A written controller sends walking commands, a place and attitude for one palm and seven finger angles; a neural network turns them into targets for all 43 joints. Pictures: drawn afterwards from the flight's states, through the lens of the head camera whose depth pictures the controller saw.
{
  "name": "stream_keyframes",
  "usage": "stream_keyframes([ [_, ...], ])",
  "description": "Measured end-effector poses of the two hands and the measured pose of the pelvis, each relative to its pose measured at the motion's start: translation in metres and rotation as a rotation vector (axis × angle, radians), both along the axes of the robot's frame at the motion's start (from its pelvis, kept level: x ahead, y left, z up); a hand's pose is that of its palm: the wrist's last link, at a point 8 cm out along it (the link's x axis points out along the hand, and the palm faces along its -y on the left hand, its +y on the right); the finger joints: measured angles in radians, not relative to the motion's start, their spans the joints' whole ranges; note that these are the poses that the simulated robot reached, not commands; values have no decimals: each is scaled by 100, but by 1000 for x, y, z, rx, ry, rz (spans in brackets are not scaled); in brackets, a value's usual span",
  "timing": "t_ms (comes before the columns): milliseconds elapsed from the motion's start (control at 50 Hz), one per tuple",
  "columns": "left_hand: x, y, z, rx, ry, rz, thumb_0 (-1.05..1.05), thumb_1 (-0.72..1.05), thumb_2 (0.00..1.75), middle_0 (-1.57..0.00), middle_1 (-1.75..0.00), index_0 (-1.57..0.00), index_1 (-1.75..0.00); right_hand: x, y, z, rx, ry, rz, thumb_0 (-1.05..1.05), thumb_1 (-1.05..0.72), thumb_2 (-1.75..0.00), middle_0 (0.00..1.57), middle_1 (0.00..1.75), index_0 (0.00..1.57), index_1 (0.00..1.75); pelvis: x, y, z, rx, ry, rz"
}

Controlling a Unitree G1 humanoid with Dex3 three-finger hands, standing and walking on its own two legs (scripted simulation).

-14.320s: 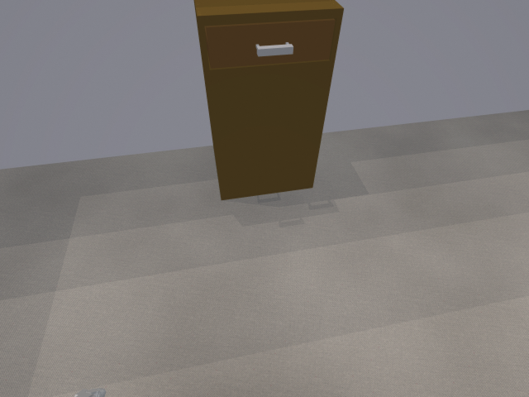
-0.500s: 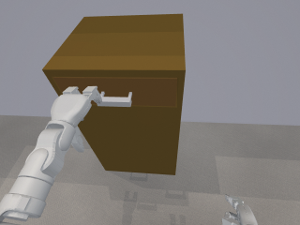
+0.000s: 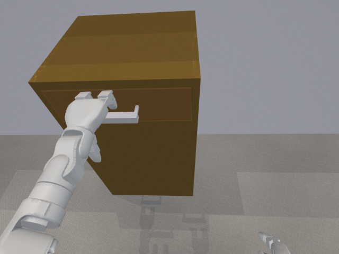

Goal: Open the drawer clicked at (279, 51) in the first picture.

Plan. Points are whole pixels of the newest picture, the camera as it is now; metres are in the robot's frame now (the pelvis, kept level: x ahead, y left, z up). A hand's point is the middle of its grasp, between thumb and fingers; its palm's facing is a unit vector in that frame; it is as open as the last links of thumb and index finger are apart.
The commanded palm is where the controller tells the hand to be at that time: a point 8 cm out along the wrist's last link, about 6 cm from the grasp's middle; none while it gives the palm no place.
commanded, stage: move the hooked fingers above the handle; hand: left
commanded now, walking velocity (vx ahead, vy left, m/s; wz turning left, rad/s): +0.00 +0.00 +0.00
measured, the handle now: (119, 113) +0.51 +0.21 +0.01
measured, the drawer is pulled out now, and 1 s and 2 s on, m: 0.00 0.00 0.00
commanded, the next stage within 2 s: none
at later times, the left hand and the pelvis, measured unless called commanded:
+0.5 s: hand (111, 115) +0.44 +0.19 +0.07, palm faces -0.05 -0.01 -1.00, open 13.8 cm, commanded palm +0.43 +0.20 +0.13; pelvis +0.01 +0.00 -0.01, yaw +0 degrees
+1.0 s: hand (119, 112) +0.46 +0.18 +0.06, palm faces -0.05 -0.01 -1.00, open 13.7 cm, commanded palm +0.44 +0.20 +0.13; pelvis +0.00 -0.01 -0.01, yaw -1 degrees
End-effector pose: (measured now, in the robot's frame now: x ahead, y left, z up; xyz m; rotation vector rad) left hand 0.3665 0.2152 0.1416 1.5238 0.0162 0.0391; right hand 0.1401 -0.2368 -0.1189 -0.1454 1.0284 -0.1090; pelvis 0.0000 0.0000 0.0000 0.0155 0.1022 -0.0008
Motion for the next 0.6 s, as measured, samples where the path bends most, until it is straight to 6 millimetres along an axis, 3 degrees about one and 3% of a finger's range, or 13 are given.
stream_keyframes([
  [300, 26, -20, -14, 8, 28, -65, 0, -49, 30, -32, -120, -32, -120, -18, -13, -7, -31, 64, -35, 1, -91, -90, 20, 30, 20, 30, 5, -1, -4, 0, 33, 2],
  [440, 50, -16, -19, 35, 55, -12, 0, -49, 30, -32, -120, -32, -120, -39, -21, -12, -41, 115, -77, 1, -91, -90, 20, 30, 20, 30, 6, -4, -5, 0, 56, 1],
  [600, 70, -30, -22, 25, 75, -49, 0, -49, 30, -32, -120, -32, -120, -69, -30, -16, -54, 189, -123, 1, -91, -90, 20, 30, 20, 30, 8, -5, -7, -1, 80, -3],
])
